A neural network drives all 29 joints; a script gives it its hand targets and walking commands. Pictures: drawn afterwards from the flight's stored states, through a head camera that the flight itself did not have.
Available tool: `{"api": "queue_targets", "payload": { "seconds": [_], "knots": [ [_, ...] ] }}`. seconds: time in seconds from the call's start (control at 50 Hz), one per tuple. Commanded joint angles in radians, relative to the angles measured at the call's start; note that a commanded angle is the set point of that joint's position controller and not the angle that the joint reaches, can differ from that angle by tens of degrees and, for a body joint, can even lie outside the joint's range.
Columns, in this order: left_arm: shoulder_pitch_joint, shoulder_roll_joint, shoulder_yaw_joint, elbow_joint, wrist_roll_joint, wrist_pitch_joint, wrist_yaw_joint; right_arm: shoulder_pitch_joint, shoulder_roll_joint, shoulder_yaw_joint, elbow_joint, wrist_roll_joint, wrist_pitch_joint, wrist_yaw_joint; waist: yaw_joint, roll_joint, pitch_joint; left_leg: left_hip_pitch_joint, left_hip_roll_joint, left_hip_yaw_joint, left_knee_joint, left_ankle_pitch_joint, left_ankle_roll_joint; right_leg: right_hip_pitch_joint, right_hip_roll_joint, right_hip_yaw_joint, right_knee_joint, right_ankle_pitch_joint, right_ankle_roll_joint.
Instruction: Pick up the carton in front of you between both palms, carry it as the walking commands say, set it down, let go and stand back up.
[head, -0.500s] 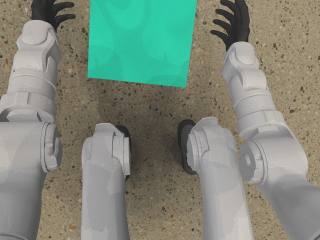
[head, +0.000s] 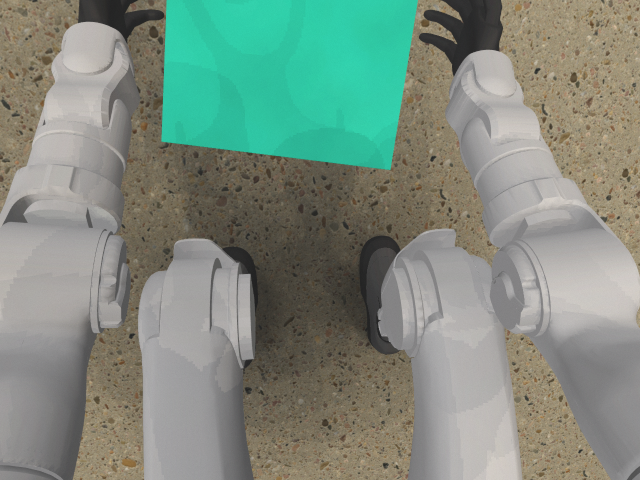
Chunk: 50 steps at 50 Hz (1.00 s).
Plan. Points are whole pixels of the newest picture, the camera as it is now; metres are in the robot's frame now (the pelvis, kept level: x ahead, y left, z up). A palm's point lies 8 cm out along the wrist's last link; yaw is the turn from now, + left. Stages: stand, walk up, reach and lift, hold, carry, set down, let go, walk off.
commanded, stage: reach and lift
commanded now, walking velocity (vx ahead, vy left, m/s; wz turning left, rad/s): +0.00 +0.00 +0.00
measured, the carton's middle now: (286, 68) +0.50 +0.04 -0.25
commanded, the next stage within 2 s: none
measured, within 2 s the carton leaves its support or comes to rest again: leaves its support in 0.52 s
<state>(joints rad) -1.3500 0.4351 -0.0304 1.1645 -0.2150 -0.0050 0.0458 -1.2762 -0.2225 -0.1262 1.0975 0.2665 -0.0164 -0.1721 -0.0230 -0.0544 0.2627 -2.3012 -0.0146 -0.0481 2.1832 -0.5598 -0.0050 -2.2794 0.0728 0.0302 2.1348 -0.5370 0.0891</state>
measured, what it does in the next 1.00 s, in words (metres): rises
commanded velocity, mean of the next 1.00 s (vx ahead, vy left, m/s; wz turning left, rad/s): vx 0.00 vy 0.00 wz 0.00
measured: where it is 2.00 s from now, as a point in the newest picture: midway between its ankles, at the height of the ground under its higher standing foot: (312, 321)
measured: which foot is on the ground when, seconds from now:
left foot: down 0.00-1.00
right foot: down 0.00-1.00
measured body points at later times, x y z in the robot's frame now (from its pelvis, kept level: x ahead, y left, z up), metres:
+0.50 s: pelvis +0.00 +0.00 -0.01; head +0.35 +0.05 +0.27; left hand +0.53 +0.18 -0.18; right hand +0.53 -0.12 -0.17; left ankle +0.11 +0.12 -0.34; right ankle +0.13 -0.13 -0.34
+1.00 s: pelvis +0.00 -0.01 +0.09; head +0.25 +0.04 +0.46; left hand +0.49 +0.19 +0.01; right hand +0.50 -0.11 +0.01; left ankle +0.11 +0.12 -0.34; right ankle +0.13 -0.14 -0.34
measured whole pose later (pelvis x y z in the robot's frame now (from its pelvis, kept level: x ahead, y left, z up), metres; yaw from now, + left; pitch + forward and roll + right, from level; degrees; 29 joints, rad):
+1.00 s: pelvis +0.00 -0.01 +0.09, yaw +4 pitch +40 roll -2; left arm -1.08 0.12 0.32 0.89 0.16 0.28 0.03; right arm -0.98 0.06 -0.52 0.72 -0.14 0.27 -0.13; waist -0.01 -0.04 -0.12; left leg -2.07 -0.11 -0.08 1.88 -0.50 -0.05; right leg -2.05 0.14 0.09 1.87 -0.53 0.09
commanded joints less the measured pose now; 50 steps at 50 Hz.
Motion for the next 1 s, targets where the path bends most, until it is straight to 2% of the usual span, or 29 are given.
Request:
{"api": "queue_targets", "payload": {
  "seconds": [0.0,0.14,0.18,0.22,0.24,0.3,0.36,0.4,0.46,0.52,0.58,0.64,0.68,0.72,0.78,0.8,0.82,0.84,0.86,0.92,0.98],
  "knots": [
    [-0.226,0.068,0.014,-0.055,0.004,-0.019,0.001,-0.124,-0.042,-0.029,-0.07,-0.021,-0.022,-0.002,0.014,0.139,-1.038,0.622,0.018,0.002,-0.219,0.282,-0.009,0.431,-0.003,-0.104,-0.126,0.234,-0.014],
    [-0.308,-0.03,-0.048,-0.05,-0.015,-0.035,0.008,-0.207,0.087,0.043,-0.081,0.017,-0.033,-0.004,0.047,0.112,-1.049,0.59,0.009,0.017,-0.235,0.248,0.005,0.495,0.015,-0.093,-0.14,0.235,-0.016],
    [-0.324,-0.049,-0.042,-0.037,-0.002,-0.039,0.015,-0.215,0.12,0.039,-0.062,0.006,-0.035,-0.008,0.053,0.107,-1.048,0.587,0.006,0.02,-0.238,0.239,0.006,0.512,0.024,-0.093,-0.143,0.234,-0.014],
    [-0.342,-0.126,-0.061,-0.022,0.002,-0.039,0.009,-0.221,0.162,0.026,-0.05,-0.026,-0.04,-0.011,0.03,0.111,-1.041,0.582,-0.002,0.019,-0.242,0.233,0.002,0.524,0.034,-0.099,-0.146,0.231,-0.018],
    [-0.377,-0.205,-0.083,-0.034,0.002,-0.04,-0.003,-0.247,0.226,0.037,-0.053,-0.04,-0.042,-0.002,0.021,0.117,-1.038,0.585,-0.009,0.018,-0.242,0.232,0.002,0.52,0.041,-0.101,-0.147,0.231,-0.021],
    [-0.523,-0.567,-0.159,-0.045,0.016,-0.028,-0.074,-0.435,0.579,0.094,-0.07,-0.073,-0.023,0.078,0.033,0.122,-1.049,0.57,-0.032,0.018,-0.226,0.256,0.012,0.483,0.07,-0.104,-0.123,0.241,-0.031],
    [-0.568,-0.79,-0.145,-0.068,0.043,0.002,-0.139,-0.541,0.774,0.088,-0.088,-0.129,0.017,0.152,0.037,0.111,-1.034,0.523,-0.056,0.037,-0.211,0.234,0.017,0.452,0.093,-0.112,-0.104,0.212,-0.036],
    [-0.585,-0.868,-0.135,-0.112,0.053,0.016,-0.163,-0.571,0.861,0.094,-0.127,-0.138,0.036,0.178,0.045,0.09,-1.056,0.531,-0.066,0.051,-0.204,0.253,0.022,0.449,0.105,-0.127,-0.097,0.223,-0.036],
    [-0.59,-0.97,-0.16,-0.192,0.035,0.029,-0.176,-0.588,0.971,0.133,-0.2,-0.109,0.052,0.201,0.059,0.083,-1.172,0.593,-0.078,0.077,-0.185,0.339,0.021,0.5,0.115,-0.137,-0.084,0.298,-0.036],
    [-0.596,-1.054,-0.213,-0.316,-0.002,0.042,-0.171,-0.587,1.069,0.199,-0.292,-0.064,0.07,0.2,0.071,0.096,-1.378,0.725,-0.093,0.097,-0.175,0.445,0.012,0.585,0.121,-0.145,-0.079,0.382,-0.034],
    [-0.568,-1.135,-0.247,-0.452,-0.008,0.075,-0.158,-0.588,1.126,0.27,-0.415,-0.047,0.101,0.195,0.078,0.126,-1.567,0.889,-0.107,0.11,-0.183,0.506,0.002,0.632,0.127,-0.156,-0.099,0.398,-0.033],
    [-0.51,-1.208,-0.265,-0.581,0.017,0.13,-0.153,-0.599,1.139,0.33,-0.564,-0.057,0.141,0.196,0.069,0.142,-1.695,0.983,-0.122,0.124,-0.219,0.484,-0.006,0.675,0.134,-0.165,-0.139,0.362,-0.036],
    [-0.473,-1.245,-0.264,-0.626,0.04,0.17,-0.158,-0.585,1.142,0.345,-0.618,-0.08,0.172,0.199,0.055,0.143,-1.689,0.976,-0.13,0.131,-0.257,0.412,-0.008,0.684,0.136,-0.166,-0.174,0.302,-0.04],
    [-0.434,-1.276,-0.246,-0.592,0.072,0.21,-0.172,-0.545,1.155,0.321,-0.594,-0.122,0.207,0.208,0.039,0.142,-1.567,0.904,-0.132,0.129,-0.31,0.289,-0.011,0.644,0.134,-0.163,-0.22,0.202,-0.044],
    [-0.378,-1.322,-0.179,-0.458,0.138,0.249,-0.201,-0.472,1.182,0.229,-0.473,-0.209,0.248,0.228,0.015,0.134,-1.325,0.765,-0.132,0.115,-0.394,0.107,-0.009,0.562,0.128,-0.156,-0.294,0.059,-0.05],
    [-0.345,-1.319,-0.138,-0.411,0.171,0.257,-0.207,-0.454,1.187,0.188,-0.447,-0.244,0.255,0.224,0.022,0.14,-1.271,0.719,-0.135,0.115,-0.421,0.065,-0.009,0.559,0.123,-0.152,-0.313,0.031,-0.05],
    [-0.348,-1.341,-0.113,-0.397,0.186,0.255,-0.206,-0.426,1.188,0.162,-0.411,-0.274,0.264,0.227,-0.007,0.126,-1.238,0.734,-0.131,0.11,-0.443,0.042,-0.007,0.534,0.129,-0.155,-0.34,0.015,-0.05],
    [-0.34,-1.344,-0.083,-0.373,0.209,0.262,-0.215,-0.438,1.205,0.143,-0.401,-0.285,0.267,0.236,0.014,0.131,-1.23,0.731,-0.136,0.111,-0.462,0.042,-0.005,0.552,0.126,-0.144,-0.356,0.015,-0.055],
    [-0.332,-1.353,-0.055,-0.358,0.23,0.264,-0.222,-0.439,1.21,0.124,-0.387,-0.302,0.272,0.246,0.008,0.118,-1.234,0.74,-0.136,0.108,-0.479,0.047,-0.003,0.559,0.129,-0.141,-0.376,0.018,-0.054],
    [-0.304,-1.37,-0.013,-0.334,0.266,0.265,-0.231,-0.42,1.242,0.112,-0.365,-0.321,0.279,0.261,0.023,0.1,-1.26,0.772,-0.141,0.115,-0.519,0.089,0.0,0.607,0.13,-0.128,-0.43,0.048,-0.053],
    [-0.283,-1.384,-0.009,-0.348,0.277,0.264,-0.236,-0.384,1.266,0.121,-0.363,-0.327,0.282,0.27,0.028,0.084,-1.305,0.823,-0.144,0.117,-0.556,0.128,0.0,0.663,0.131,-0.121,-0.479,0.077,-0.048]
  ]
}}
